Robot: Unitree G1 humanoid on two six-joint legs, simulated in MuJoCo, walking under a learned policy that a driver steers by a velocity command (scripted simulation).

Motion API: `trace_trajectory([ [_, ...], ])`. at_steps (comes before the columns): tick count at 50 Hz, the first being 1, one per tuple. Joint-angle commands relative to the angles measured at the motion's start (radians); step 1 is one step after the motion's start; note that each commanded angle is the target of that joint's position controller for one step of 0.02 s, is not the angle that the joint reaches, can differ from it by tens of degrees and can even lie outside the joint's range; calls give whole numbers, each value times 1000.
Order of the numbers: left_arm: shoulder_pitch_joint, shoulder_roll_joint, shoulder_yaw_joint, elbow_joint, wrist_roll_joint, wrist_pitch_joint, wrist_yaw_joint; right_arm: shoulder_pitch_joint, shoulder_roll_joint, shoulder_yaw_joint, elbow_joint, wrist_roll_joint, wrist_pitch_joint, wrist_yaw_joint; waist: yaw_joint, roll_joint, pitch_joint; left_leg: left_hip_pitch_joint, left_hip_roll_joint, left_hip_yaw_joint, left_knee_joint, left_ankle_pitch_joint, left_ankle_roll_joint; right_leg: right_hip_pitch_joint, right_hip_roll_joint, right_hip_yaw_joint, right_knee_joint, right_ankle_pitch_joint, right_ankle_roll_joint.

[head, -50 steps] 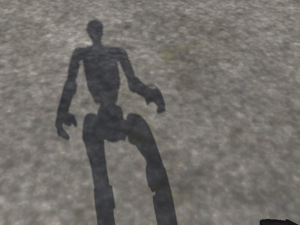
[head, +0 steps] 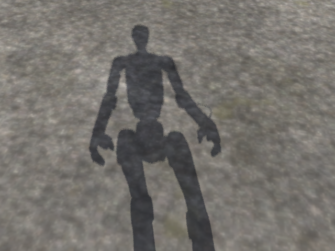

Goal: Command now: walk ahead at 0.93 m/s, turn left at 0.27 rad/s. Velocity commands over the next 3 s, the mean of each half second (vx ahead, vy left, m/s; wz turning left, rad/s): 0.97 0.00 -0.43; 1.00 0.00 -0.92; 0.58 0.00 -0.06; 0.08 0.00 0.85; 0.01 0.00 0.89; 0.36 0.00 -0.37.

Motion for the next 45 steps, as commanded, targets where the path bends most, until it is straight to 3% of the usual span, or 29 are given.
trace_trajectory([
  [1, 36, 97, 7, -57, 6, 6, -13, 88, -100, -19, -28, 1, -39, -19, -2, 30, -48, 270, 265, -405, -458, -46, 93, -317, -56, 29, -12, 88, -19],
  [4, -10, 77, 7, -40, -15, 54, -33, 125, -86, -8, 2, 11, -80, -9, -5, 28, 57, 226, 226, -232, -552, 135, 18, -393, -47, 12, -97, 151, -17],
  [6, -125, 67, 5, -70, -33, 51, -35, 177, -82, -4, 22, 10, -95, -3, -48, 50, 123, 245, 197, -108, -590, 387, -42, -450, 11, 17, -221, 231, -30],
  [8, -153, 63, 5, -65, -45, 42, -38, 163, -66, 8, 26, 11, -103, -4, -45, 55, 116, 302, 154, 17, -597, 602, -87, -451, 73, -37, -339, 328, -49],
  [11, -230, 42, -13, -88, -31, 22, -56, 159, -44, 29, 41, 18, -123, -20, -43, 57, 111, 341, 181, 105, -642, 938, -114, -337, 103, -174, -570, 475, -85],
  [12, -210, 51, -13, -76, -33, 21, -59, 151, -62, 27, 42, 16, -129, -30, -27, 63, 75, 392, 194, 117, -629, 1098, -128, -271, 135, -201, -619, 508, -100],
  [14, -65, 91, -2, -24, -37, 32, -53, 104, -126, 11, 37, 8, -123, -61, 61, 121, -34, 523, 230, 145, -487, 1455, -155, -126, 209, -232, -648, 499, -114],
  [16, 239, 185, 37, 63, -35, 49, -36, 14, -180, -11, 12, -10, -86, -86, 231, 149, -166, 522, 262, 136, -92, 1654, -166, 156, 272, -220, -630, 365, -151],
  [17, 475, 226, 64, 126, -35, 57, -25, -94, -194, -19, -11, -15, -67, -91, 367, 135, -198, 403, 252, 122, 290, 1557, -159, 337, 211, -120, -689, 330, -221],
  [18, 560, 221, 77, 170, -50, 65, -9, -184, -131, -8, -18, -9, -62, -71, 401, -41, -134, 180, 76, 138, 794, 661, -133, 448, 161, -37, -797, 320, -280],
  [19, 428, 206, 69, 180, -36, 70, -4, -200, 74, 51, -93, -30, -85, -47, 195, -284, -11, -276, -54, 12, 1112, -205, -136, 504, 129, 167, -618, 500, -321],
  [20, 265, 231, 71, 107, -18, 65, 6, -12, 97, 79, -173, 13, -101, -31, 34, -308, -213, -475, -18, -202, 1154, -222, -141, 638, -54, 676, -871, 103, -500],
  [21, 195, 176, 72, 58, -15, 63, 9, -23, 5, 82, -154, -21, -126, -22, 37, -69, -168, -464, 48, -240, 1006, -115, -100, 520, -106, 843, -1109, -261, -468],
  [22, 142, 136, 64, 51, -10, 57, 10, -66, -54, 71, -141, -31, -130, -16, -6, 112, -50, -410, 98, -228, 882, -34, -97, 319, -89, 790, -1164, -333, -411],
  [23, 123, 140, 60, 55, -15, 44, 10, -102, -53, 75, -150, -51, -118, -19, -39, 165, 23, -361, 126, -217, 795, -39, -115, 165, -51, 718, -1171, -243, -384],
  [25, 107, 145, 53, 56, -21, 9, 15, -119, -40, 89, -160, -60, -67, -20, -80, 169, 99, -247, 189, -184, 594, -33, -162, -76, 37, 556, -1200, -147, -354],
  [27, 106, 174, 65, 47, -25, -11, 11, -222, -32, 100, -206, -43, -54, -16, -46, 113, 121, -139, 214, -120, 347, 89, -194, -199, 105, 430, -1235, 24, -344],
  [29, 135, 169, 73, 52, -38, -16, 4, -326, 2, 114, -245, -13, -55, -11, 19, 48, 106, -62, 209, -94, 115, 273, -200, -181, 153, 361, -1219, 157, -291],
  [33, 193, 201, 97, 58, -42, -7, -5, -387, 0, 110, -269, 5, -65, -15, 105, -27, 25, -17, 135, -68, -124, 404, -171, 74, 137, 373, -1113, 451, -223],
  [35, 177, 218, 105, 50, -37, -4, 5, -332, -38, 92, -256, 0, -75, -25, 77, -45, -30, 82, 95, -83, -214, 333, -157, 173, 129, 391, -991, 623, -181],
  [36, 157, 245, 111, 44, -30, -6, 5, -228, -88, 69, -225, 3, -81, -35, 23, -41, -110, 199, 71, -87, -214, 242, -142, 208, 130, 385, -852, 752, -158],
  [37, 97, 276, 117, 29, -28, -11, 1, -44, -131, 46, -182, 5, -88, -47, -95, -35, -209, 402, 94, -101, -207, 184, -127, 154, 156, 364, -641, 753, -137],
  [38, 37, 223, 103, -1, -25, -25, 0, 201, -204, 11, -135, -11, -92, -67, -211, 5, -334, 661, 234, -215, -155, -44, -99, 0, 191, 316, -353, 574, -128],
  [39, 48, 43, 58, -54, -50, -32, 4, 298, -276, -12, -111, -55, -90, -76, -185, 273, -425, 892, 530, -635, -268, -385, -52, -307, 287, 199, -49, -195, -113],
  [40, 116, 67, 38, -97, -65, -21, 5, 187, -295, -27, -114, -42, -78, -64, -85, 445, -460, 858, 608, -1025, -438, -525, 23, -466, 236, 134, 93, -169, -116],
  [41, 27, 135, 47, -65, -36, 1, 11, 69, -160, -8, -141, -34, -70, -57, -93, 234, -284, 705, 537, -845, -445, -578, 11, -514, 152, 99, 103, -45, -116],
  [42, -33, 144, 50, -71, -18, 12, -2, 36, -92, 7, -131, -27, -66, -52, -91, 115, -172, 573, 483, -636, -431, -370, -7, -498, 118, 71, 49, 23, -105],
  [43, -75, 136, 52, -77, -9, 22, -17, 50, -69, 13, -105, -31, -65, -50, -83, 66, -122, 493, 440, -497, -435, -182, -26, -475, 90, 65, 17, 36, -94],
  [45, -117, 79, 36, -118, 5, 49, -45, 127, -24, 26, -27, -16, -79, -45, -57, 120, -60, 415, 397, -317, -447, 26, -51, -482, 45, 60, 0, 44, -86],
])
Next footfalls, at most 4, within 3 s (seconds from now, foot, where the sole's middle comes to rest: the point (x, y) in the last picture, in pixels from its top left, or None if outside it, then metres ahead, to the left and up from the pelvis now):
0.36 right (185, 231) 0.53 -0.04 -0.75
0.76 left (170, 138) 0.99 0.03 -0.75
1.20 right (255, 114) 1.15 -0.40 -0.75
1.64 left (250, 75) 1.44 -0.42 -0.75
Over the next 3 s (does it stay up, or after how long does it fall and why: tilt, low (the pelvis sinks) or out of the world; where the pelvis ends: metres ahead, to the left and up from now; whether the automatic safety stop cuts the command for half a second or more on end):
stays up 1.42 -0.46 0.03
